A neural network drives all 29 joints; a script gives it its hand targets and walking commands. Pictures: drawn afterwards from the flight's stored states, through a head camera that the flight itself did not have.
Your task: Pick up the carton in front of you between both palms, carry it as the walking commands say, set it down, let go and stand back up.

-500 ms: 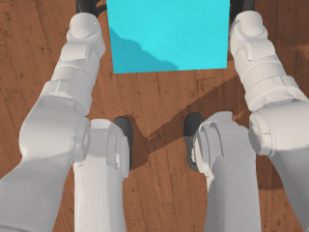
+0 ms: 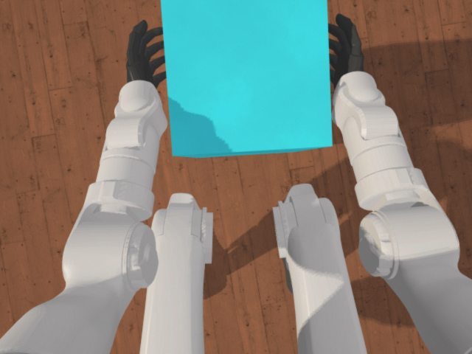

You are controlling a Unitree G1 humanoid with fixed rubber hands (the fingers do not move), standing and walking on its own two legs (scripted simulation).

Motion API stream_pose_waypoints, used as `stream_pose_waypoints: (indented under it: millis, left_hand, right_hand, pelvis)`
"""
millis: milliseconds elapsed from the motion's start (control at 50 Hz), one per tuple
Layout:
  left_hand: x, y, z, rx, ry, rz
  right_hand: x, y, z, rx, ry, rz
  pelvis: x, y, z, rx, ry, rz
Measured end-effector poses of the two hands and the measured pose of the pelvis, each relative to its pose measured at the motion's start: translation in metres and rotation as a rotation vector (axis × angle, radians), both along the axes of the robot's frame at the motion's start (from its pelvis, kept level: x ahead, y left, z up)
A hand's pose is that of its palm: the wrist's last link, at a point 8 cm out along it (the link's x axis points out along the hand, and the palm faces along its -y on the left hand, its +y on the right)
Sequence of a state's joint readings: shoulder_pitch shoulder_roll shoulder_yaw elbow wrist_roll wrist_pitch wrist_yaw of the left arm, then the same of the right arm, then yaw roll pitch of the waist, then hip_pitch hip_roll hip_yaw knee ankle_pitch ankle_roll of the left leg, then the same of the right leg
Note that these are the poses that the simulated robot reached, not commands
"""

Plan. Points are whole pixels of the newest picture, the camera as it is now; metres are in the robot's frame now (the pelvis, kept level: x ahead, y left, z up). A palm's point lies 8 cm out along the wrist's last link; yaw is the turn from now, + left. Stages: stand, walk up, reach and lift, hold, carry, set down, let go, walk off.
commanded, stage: reach and lift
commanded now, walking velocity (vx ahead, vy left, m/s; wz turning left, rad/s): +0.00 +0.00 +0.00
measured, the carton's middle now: (245, 95) +0.49 -0.03 -0.17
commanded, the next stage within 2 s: none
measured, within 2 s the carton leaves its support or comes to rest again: neither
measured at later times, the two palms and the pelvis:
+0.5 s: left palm (79, 51) +0.47 +0.13 +0.07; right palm (414, 40) +0.46 -0.17 +0.07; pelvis +0.02 +0.00 +0.13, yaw -1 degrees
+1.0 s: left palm out of the picture +0.43 +0.14 +0.24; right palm out of the picture +0.42 -0.16 +0.24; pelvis +0.07 +0.00 +0.28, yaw -1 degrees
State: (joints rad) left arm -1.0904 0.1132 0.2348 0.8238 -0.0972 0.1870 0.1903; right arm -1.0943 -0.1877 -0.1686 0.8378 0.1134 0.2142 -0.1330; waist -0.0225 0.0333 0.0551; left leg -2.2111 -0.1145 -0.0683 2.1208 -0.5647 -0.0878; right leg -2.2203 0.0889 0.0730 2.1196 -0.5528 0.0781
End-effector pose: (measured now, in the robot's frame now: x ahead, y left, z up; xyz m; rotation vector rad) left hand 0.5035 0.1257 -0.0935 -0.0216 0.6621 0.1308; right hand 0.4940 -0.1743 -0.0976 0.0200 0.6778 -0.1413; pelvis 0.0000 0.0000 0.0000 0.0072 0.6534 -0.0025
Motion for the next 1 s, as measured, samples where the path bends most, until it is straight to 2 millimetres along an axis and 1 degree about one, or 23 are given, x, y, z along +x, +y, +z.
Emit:
stream_pose_waypoints:
  millis: [80,160,240,360,540,840,1000]
  left_hand:
    - [-0.007,-0.003,0.041,-0.021,0.010,-0.005]
    - [-0.014,-0.001,0.073,-0.013,0.024,-0.003]
    - [-0.018,0.001,0.098,-0.008,0.024,-0.002]
    - [-0.023,0.003,0.129,-0.008,0.013,0.000]
    - [-0.034,0.005,0.180,-0.015,0.009,0.005]
    - [-0.058,0.010,0.283,-0.017,0.024,0.013]
    - [-0.070,0.011,0.334,-0.016,0.018,0.008]
  right_hand:
    - [-0.009,-0.001,0.042,0.009,0.011,-0.019]
    - [-0.015,0.000,0.074,0.002,0.025,-0.016]
    - [-0.019,0.002,0.098,-0.001,0.026,-0.012]
    - [-0.024,0.004,0.129,-0.002,0.015,-0.014]
    - [-0.035,0.005,0.180,0.009,0.012,-0.022]
    - [-0.058,0.010,0.282,0.016,0.026,-0.024]
    - [-0.070,0.011,0.334,0.013,0.020,-0.028]
  pelvis:
    - [-0.002,0.001,0.024,-0.003,0.018,-0.005]
    - [-0.003,0.002,0.048,-0.002,0.037,-0.009]
    - [-0.002,0.002,0.070,-0.001,0.054,-0.008]
    - [0.004,0.002,0.098,-0.001,0.063,-0.006]
    - [0.021,0.002,0.142,-0.002,0.025,-0.010]
    - [0.053,0.001,0.233,-0.005,-0.121,-0.012]
    - [0.071,0.002,0.279,-0.008,-0.212,-0.013]
